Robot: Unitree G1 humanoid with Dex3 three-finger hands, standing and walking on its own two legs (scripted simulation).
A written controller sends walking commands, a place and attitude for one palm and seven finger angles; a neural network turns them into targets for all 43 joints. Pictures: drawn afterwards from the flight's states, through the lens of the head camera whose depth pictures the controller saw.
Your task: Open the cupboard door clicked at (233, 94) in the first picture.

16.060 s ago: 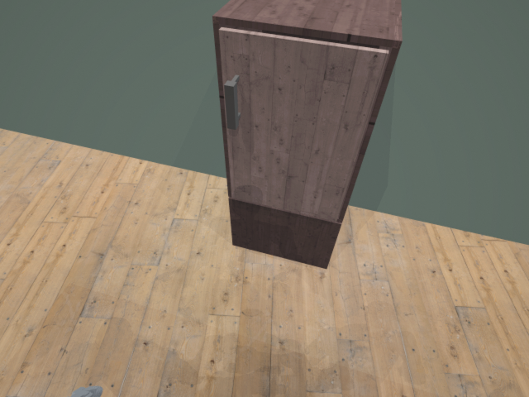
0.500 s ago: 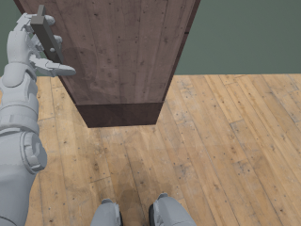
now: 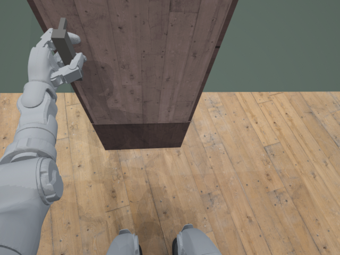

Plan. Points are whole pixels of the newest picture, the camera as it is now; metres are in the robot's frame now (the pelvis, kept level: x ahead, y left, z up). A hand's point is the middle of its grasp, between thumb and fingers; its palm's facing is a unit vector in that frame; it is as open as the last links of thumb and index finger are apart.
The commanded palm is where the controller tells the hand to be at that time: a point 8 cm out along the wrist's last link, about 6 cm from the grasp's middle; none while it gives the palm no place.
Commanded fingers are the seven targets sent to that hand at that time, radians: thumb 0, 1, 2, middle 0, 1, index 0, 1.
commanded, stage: close the thumb around the handle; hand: left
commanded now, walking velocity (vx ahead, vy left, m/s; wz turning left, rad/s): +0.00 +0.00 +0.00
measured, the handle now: (70, 50) +0.58 +0.18 +0.08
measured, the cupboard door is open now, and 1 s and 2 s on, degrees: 0 30 45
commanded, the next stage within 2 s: pull the door open along its arc in 0.08 s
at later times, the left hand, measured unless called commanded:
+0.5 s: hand (77, 79) +0.49 +0.16 +0.08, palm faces -0.01 -1.00 -0.01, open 6.2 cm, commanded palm +0.43 +0.21 +0.08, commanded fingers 0.00 0.90 0.90 -0.40 -1.35 -0.40 -1.35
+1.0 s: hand (114, 133) +0.36 +0.08 +0.08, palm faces +0.41 -0.91 +0.02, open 6.4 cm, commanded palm +0.29 +0.11 +0.08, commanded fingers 0.00 0.90 0.90 -0.40 -1.35 -0.40 -1.35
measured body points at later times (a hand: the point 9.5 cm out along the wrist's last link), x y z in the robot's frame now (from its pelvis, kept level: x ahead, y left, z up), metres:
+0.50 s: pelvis +0.00 +0.00 +0.01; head +0.11 +0.01 +0.44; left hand +0.48 +0.21 +0.08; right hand +0.00 -0.26 -0.11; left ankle +0.00 +0.09 -0.67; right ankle +0.00 -0.12 -0.67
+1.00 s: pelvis +0.01 -0.02 +0.02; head +0.06 -0.03 +0.47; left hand +0.33 +0.13 +0.09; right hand +0.18 -0.24 -0.09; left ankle +0.00 +0.09 -0.67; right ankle +0.00 -0.12 -0.67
